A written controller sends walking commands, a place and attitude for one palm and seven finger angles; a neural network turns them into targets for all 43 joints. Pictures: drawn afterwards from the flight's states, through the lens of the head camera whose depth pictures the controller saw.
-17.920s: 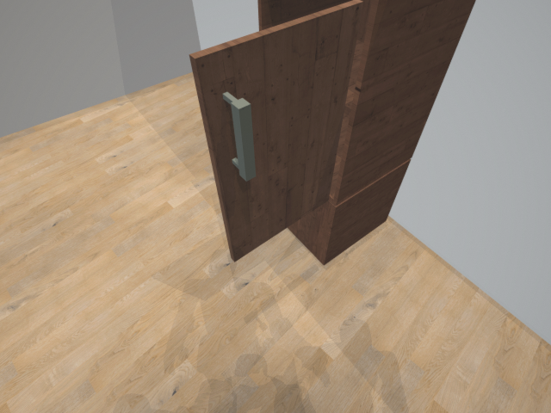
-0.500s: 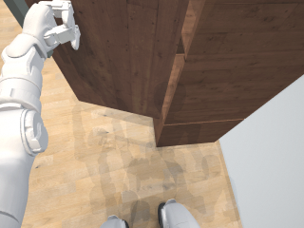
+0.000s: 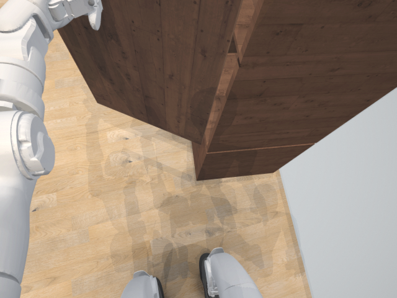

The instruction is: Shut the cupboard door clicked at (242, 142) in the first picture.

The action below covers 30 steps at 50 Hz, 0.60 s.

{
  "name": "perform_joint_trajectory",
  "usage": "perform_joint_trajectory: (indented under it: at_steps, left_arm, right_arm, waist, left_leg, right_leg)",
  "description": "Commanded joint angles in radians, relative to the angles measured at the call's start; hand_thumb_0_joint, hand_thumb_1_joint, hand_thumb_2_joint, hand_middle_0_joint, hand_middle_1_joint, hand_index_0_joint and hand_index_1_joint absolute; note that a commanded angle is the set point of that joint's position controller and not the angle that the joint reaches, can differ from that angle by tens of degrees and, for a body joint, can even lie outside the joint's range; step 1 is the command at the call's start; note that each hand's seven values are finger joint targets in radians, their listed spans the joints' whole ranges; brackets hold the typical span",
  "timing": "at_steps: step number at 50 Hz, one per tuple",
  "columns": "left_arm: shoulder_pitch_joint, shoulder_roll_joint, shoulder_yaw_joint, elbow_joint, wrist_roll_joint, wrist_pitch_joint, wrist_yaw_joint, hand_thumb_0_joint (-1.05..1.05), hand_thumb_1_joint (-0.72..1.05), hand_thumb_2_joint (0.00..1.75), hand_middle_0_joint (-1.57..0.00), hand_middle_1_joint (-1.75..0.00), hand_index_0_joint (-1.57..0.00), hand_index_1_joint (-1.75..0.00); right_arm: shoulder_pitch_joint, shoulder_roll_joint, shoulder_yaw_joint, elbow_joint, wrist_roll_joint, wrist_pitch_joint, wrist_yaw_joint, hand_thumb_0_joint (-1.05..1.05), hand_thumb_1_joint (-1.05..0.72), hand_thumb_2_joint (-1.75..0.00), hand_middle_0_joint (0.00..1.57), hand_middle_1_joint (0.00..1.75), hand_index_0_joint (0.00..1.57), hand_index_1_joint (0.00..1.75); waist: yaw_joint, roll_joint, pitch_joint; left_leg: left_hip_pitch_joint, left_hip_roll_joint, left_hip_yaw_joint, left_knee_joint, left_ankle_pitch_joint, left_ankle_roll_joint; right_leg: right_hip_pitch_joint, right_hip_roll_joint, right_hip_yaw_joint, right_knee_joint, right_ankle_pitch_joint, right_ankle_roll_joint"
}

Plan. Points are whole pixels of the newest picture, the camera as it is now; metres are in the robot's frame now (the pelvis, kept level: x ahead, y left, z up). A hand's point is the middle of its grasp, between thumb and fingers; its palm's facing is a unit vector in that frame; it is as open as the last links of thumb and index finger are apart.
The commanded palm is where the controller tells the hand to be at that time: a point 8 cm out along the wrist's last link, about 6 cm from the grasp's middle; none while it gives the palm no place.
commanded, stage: pull the fist back off the door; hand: left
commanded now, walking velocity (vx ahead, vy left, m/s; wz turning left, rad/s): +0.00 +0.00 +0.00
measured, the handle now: out of the picture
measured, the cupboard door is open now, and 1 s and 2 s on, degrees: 61 57 57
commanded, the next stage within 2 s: draw the hand back to the body in 0.90 s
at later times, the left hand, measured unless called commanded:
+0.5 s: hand out of the picture +0.58 +0.05 +0.16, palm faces +0.01 -1.00 +0.02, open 3.1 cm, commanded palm +0.53 +0.11 +0.15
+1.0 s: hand (111, 39) +0.51 +0.05 +0.15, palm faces -0.06 -1.00 -0.02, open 3.1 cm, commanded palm +0.49 +0.11 +0.15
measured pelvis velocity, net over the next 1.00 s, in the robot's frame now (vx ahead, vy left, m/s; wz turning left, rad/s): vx -0.01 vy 0.01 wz -0.01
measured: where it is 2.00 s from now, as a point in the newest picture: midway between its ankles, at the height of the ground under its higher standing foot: outside the picture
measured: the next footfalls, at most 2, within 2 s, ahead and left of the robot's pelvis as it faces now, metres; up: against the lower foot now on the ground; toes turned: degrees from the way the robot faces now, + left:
none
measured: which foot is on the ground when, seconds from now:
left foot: down 0.00-1.00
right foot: down 0.00-1.00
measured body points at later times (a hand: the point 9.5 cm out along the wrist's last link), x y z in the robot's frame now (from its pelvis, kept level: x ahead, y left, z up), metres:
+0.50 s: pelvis +0.01 -0.01 +0.02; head +0.13 -0.03 +0.45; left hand +0.58 +0.11 +0.16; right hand -0.07 -0.25 -0.09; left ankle -0.03 +0.11 -0.69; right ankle +0.01 -0.12 -0.69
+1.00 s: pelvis -0.01 +0.01 +0.02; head +0.08 +0.00 +0.46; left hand +0.51 +0.10 +0.15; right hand +0.01 -0.25 -0.10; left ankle -0.03 +0.11 -0.69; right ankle +0.01 -0.12 -0.69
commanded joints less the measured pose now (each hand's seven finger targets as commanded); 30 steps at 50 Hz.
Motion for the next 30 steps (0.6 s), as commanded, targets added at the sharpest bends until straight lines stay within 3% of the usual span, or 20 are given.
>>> perform_joint_trajectory:
  at_steps: [1, 2, 3, 5, 6, 8, 9, 11, 14, 15, 17, 19, 21, 23, 26, 28, 30]
  left_arm:
    - [-0.609, 0.075, 0.010, -0.200, -0.009, -0.050, -0.024, 0.00, 0.90, 0.90, -1.30, -1.50, -1.30, -1.50]
    - [-0.626, 0.138, 0.251, -0.232, -0.080, -0.018, 0.185, 0.00, 0.90, 0.90, -1.30, -1.50, -1.30, -1.50]
    - [-0.558, 0.075, 0.204, -0.193, -0.049, 0.004, 0.289, 0.00, 0.90, 0.90, -1.30, -1.50, -1.30, -1.50]
    - [-0.491, 0.022, 0.215, -0.227, -0.030, -0.010, 0.411, 0.00, 0.90, 0.90, -1.30, -1.50, -1.30, -1.50]
    - [-0.443, 0.014, 0.225, -0.276, -0.001, -0.033, 0.478, 0.00, 0.90, 0.90, -1.30, -1.50, -1.30, -1.50]
    - [-0.410, -0.013, 0.182, -0.353, 0.095, -0.103, 0.584, 0.00, 0.90, 0.90, -1.30, -1.50, -1.30, -1.50]
    - [-0.408, -0.034, 0.147, -0.359, 0.136, -0.136, 0.598, 0.00, 0.90, 0.90, -1.30, -1.50, -1.30, -1.50]
    - [-0.407, -0.052, 0.098, -0.389, 0.174, -0.168, 0.581, 0.00, 0.90, 0.90, -1.30, -1.50, -1.30, -1.50]
    - [-0.439, -0.022, 0.119, -0.386, 0.133, -0.155, 0.522, 0.00, 0.90, 0.90, -1.30, -1.50, -1.30, -1.50]
    - [-0.433, 0.024, 0.170, -0.379, 0.112, -0.146, 0.508, 0.00, 0.90, 0.90, -1.30, -1.50, -1.30, -1.50]
    - [-0.413, 0.058, 0.219, -0.329, 0.076, -0.125, 0.499, 0.00, 0.90, 0.90, -1.30, -1.50, -1.30, -1.50]
    - [-0.379, 0.116, 0.270, -0.352, 0.074, -0.148, 0.511, 0.00, 0.90, 0.90, -1.30, -1.50, -1.30, -1.50]
    - [-0.278, 0.133, 0.288, -0.369, 0.086, -0.191, 0.528, 0.00, 0.90, 0.90, -1.30, -1.50, -1.30, -1.50]
    - [-0.130, 0.094, 0.262, -0.363, 0.110, -0.226, 0.529, 0.00, 0.90, 0.90, -1.30, -1.50, -1.30, -1.50]
    - [0.025, -0.034, 0.160, -0.279, 0.114, -0.208, 0.491, 0.00, 0.90, 0.90, -1.30, -1.50, -1.30, -1.50]
    - [0.058, -0.112, 0.108, -0.275, 0.075, -0.166, 0.449, 0.00, 0.90, 0.90, -1.30, -1.50, -1.30, -1.50]
    - [0.025, -0.163, 0.089, -0.324, 0.017, -0.144, 0.416, 0.00, 0.90, 0.90, -1.30, -1.50, -1.30, -1.50]
  right_arm:
    - [0.258, -0.199, -0.065, 0.008, -0.004, -0.001, -0.013, 0.00, -0.90, -0.90, 0.20, 0.30, 0.20, 0.30]
    - [0.323, -0.155, -0.044, -0.040, -0.016, -0.014, 0.004, 0.00, -0.90, -0.90, 0.20, 0.30, 0.20, 0.30]
    - [0.328, -0.151, -0.042, -0.044, -0.022, -0.020, 0.029, 0.00, -0.90, -0.90, 0.20, 0.30, 0.20, 0.30]
    - [0.357, -0.146, -0.056, -0.055, -0.043, -0.019, 0.059, 0.00, -0.90, -0.90, 0.20, 0.30, 0.20, 0.30]
    - [0.370, -0.144, -0.061, -0.070, -0.057, -0.014, 0.079, 0.00, -0.90, -0.90, 0.20, 0.30, 0.20, 0.30]
    - [0.384, -0.137, -0.066, -0.078, -0.080, -0.010, 0.111, 0.00, -0.90, -0.90, 0.20, 0.30, 0.20, 0.30]
    - [0.396, -0.136, -0.072, -0.070, -0.085, -0.009, 0.120, 0.00, -0.90, -0.90, 0.20, 0.30, 0.20, 0.30]
    - [0.393, -0.142, -0.086, -0.069, -0.078, 0.006, 0.133, 0.00, -0.90, -0.90, 0.20, 0.30, 0.20, 0.30]
    - [0.383, -0.149, -0.093, -0.074, -0.056, 0.029, 0.115, 0.00, -0.90, -0.90, 0.20, 0.30, 0.20, 0.30]
    - [0.377, -0.149, -0.094, -0.077, -0.045, 0.034, 0.106, 0.00, -0.90, -0.90, 0.20, 0.30, 0.20, 0.30]
    - [0.361, -0.145, -0.083, -0.081, -0.035, 0.037, 0.094, 0.00, -0.90, -0.90, 0.20, 0.30, 0.20, 0.30]
    - [0.354, -0.136, -0.076, -0.089, -0.032, 0.031, 0.086, 0.00, -0.90, -0.90, 0.20, 0.30, 0.20, 0.30]
    - [0.333, -0.126, -0.071, -0.107, -0.036, 0.023, 0.089, 0.00, -0.90, -0.90, 0.20, 0.30, 0.20, 0.30]
    - [0.318, -0.120, -0.076, -0.122, -0.035, 0.018, 0.096, 0.00, -0.90, -0.90, 0.20, 0.30, 0.20, 0.30]
    - [0.304, -0.129, -0.083, -0.124, -0.022, 0.023, 0.105, 0.00, -0.90, -0.90, 0.20, 0.30, 0.20, 0.30]
    - [0.283, -0.137, -0.093, -0.132, -0.007, 0.032, 0.104, 0.00, -0.90, -0.90, 0.20, 0.30, 0.20, 0.30]
    - [0.263, -0.137, -0.096, -0.135, 0.008, 0.034, 0.093, 0.00, -0.90, -0.90, 0.20, 0.30, 0.20, 0.30]
  waist:
    - [-0.100, 0.132, -0.588]
    - [-0.047, 0.216, -0.634]
    - [-0.046, 0.188, -0.627]
    - [-0.044, 0.113, -0.646]
    - [-0.023, 0.117, -0.672]
    - [-0.016, 0.116, -0.690]
    - [-0.030, 0.100, -0.689]
    - [-0.027, 0.110, -0.704]
    - [-0.020, 0.097, -0.728]
    - [-0.004, 0.076, -0.740]
    - [0.003, 0.021, -0.673]
    - [0.031, 0.039, -0.639]
    - [0.055, 0.028, -0.607]
    - [0.083, 0.009, -0.589]
    - [0.078, -0.050, -0.480]
    - [0.075, -0.079, -0.447]
    - [0.076, -0.056, -0.444]
  left_leg:
    - [0.466, -0.047, -0.065, -0.002, 0.559, 0.028]
    - [0.381, -0.026, -0.088, -0.013, 0.576, 0.010]
    - [0.360, -0.027, -0.093, -0.032, 0.573, 0.004]
    - [0.372, -0.023, -0.105, -0.039, 0.645, 0.000]
    - [0.373, -0.027, -0.094, -0.039, 0.681, -0.001]
    - [0.368, -0.033, -0.076, -0.032, 0.686, 0.002]
    - [0.390, -0.029, -0.087, -0.034, 0.708, 0.002]
    - [0.423, -0.035, -0.073, -0.052, 0.668, 0.004]
    - [0.434, -0.050, -0.054, -0.098, 0.610, 0.006]
    - [0.420, -0.052, -0.044, -0.107, 0.600, 0.008]
    - [0.339, -0.062, -0.023, -0.134, 0.509, 0.015]
    - [0.312, -0.065, -0.016, -0.156, 0.484, 0.015]
    - [0.277, -0.066, -0.003, -0.160, 0.477, 0.017]
    - [0.275, -0.065, 0.007, -0.166, 0.490, 0.016]
    - [0.288, -0.056, 0.013, -0.193, 0.463, 0.012]
    - [0.304, -0.056, 0.022, -0.212, 0.429, 0.012]
    - [0.367, -0.056, 0.020, -0.221, 0.430, 0.011]
  right_leg:
    - [0.147, 0.077, 0.001, -0.046, 0.436, -0.023]
    - [0.222, 0.054, 0.035, -0.073, 0.462, -0.015]
    - [0.236, 0.054, 0.033, -0.069, 0.463, -0.006]
    - [0.266, 0.054, 0.022, -0.063, 0.503, 0.006]
    - [0.299, 0.052, 0.023, -0.064, 0.543, 0.006]
    - [0.317, 0.048, 0.030, -0.064, 0.582, 0.005]
    - [0.306, 0.048, 0.026, -0.057, 0.582, 0.005]
    - [0.331, 0.050, 0.032, -0.078, 0.571, 0.001]
    - [0.449, 0.054, 0.041, -0.112, 0.609, -0.004]
    - [0.493, 0.055, 0.047, -0.118, 0.634, -0.002]
    - [0.555, 0.054, 0.055, -0.143, 0.631, 0.003]
    - [0.590, 0.052, 0.061, -0.148, 0.629, 0.001]
    - [0.619, 0.047, 0.071, -0.147, 0.651, 0.002]
    - [0.623, 0.045, 0.066, -0.139, 0.662, -0.001]
    - [0.567, 0.049, 0.050, -0.160, 0.598, 0.000]
    - [0.557, 0.052, 0.047, -0.185, 0.563, 0.001]
    - [0.532, 0.054, 0.041, -0.201, 0.532, -0.001]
